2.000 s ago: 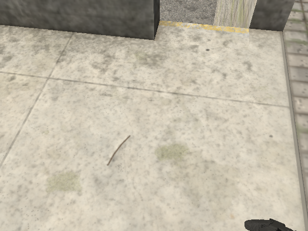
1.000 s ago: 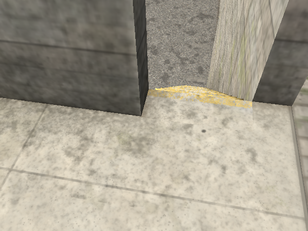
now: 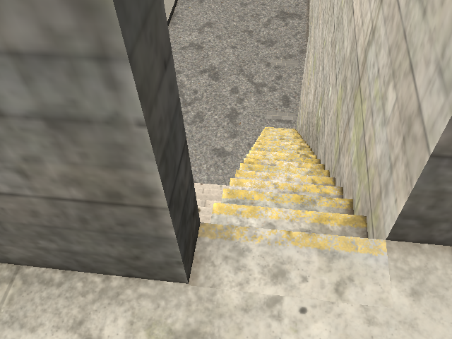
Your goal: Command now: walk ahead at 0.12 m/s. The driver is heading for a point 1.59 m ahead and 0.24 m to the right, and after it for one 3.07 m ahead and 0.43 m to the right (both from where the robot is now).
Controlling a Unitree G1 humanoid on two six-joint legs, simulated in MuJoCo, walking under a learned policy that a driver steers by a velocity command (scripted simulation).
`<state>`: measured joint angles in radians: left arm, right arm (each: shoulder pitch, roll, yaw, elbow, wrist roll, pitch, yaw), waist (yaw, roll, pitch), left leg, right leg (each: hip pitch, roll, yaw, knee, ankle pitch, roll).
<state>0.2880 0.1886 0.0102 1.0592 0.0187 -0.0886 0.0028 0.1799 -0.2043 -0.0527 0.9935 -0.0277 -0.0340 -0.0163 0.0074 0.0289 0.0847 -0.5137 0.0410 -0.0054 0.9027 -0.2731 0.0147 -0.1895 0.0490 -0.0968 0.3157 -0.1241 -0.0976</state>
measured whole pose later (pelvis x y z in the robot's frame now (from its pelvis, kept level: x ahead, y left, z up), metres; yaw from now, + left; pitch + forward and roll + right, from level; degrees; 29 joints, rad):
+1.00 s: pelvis +0.07 +0.04 +0.00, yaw +0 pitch -1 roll +0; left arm 0.31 0.13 -0.03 1.18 0.01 0.02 0.05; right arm 0.37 -0.10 0.02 1.11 -0.01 -0.04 -0.05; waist 0.02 -0.01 0.01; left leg -0.18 -0.02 0.05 0.39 -0.20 0.04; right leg -0.09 0.01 -0.06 0.36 -0.26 -0.02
